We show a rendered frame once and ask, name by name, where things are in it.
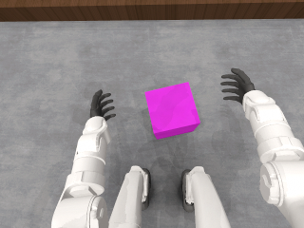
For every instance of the left robot forearm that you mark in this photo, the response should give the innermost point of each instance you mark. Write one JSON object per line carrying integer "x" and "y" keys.
{"x": 87, "y": 174}

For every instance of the left robot hand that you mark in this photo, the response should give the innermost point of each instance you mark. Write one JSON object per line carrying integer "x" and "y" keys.
{"x": 97, "y": 106}

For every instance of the robot left thigh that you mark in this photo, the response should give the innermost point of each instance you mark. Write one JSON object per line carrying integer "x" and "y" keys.
{"x": 127, "y": 211}

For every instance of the right robot hand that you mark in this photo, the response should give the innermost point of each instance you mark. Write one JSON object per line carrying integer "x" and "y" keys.
{"x": 243, "y": 85}

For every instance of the robot right upper arm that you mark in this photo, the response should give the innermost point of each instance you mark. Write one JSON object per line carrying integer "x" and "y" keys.
{"x": 282, "y": 184}

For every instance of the robot left upper arm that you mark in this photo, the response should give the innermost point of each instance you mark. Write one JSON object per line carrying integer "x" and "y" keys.
{"x": 81, "y": 212}

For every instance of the right robot forearm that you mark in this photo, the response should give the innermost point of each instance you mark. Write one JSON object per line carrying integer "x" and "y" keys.
{"x": 274, "y": 137}

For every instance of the left robot shin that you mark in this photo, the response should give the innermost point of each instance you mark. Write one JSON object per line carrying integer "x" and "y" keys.
{"x": 137, "y": 168}

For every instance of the carton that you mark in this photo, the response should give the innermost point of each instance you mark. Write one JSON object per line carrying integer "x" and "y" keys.
{"x": 172, "y": 110}

